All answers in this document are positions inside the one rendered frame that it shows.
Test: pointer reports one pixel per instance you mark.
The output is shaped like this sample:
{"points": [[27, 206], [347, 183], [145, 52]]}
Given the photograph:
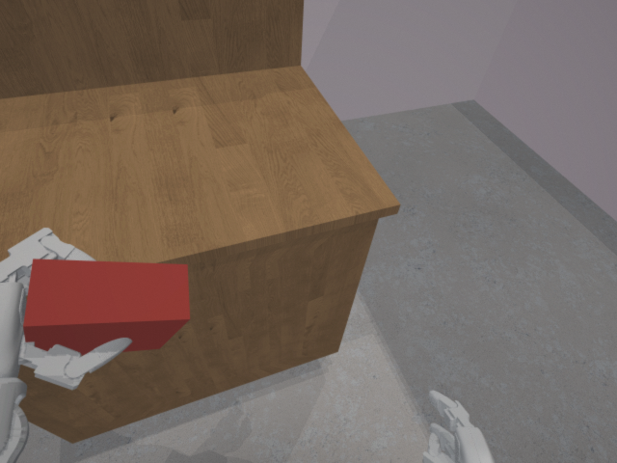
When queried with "sponge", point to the sponge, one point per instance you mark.
{"points": [[82, 304]]}

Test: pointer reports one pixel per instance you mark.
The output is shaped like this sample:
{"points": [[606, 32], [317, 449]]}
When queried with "left robot forearm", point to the left robot forearm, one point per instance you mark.
{"points": [[14, 426]]}

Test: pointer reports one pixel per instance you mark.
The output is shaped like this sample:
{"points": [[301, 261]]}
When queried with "right robot hand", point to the right robot hand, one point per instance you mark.
{"points": [[468, 445]]}

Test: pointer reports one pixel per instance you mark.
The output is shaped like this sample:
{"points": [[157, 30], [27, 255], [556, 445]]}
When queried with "table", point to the table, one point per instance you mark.
{"points": [[184, 132]]}

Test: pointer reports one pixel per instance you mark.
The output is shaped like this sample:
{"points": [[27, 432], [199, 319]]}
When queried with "left robot hand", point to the left robot hand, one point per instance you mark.
{"points": [[59, 365]]}

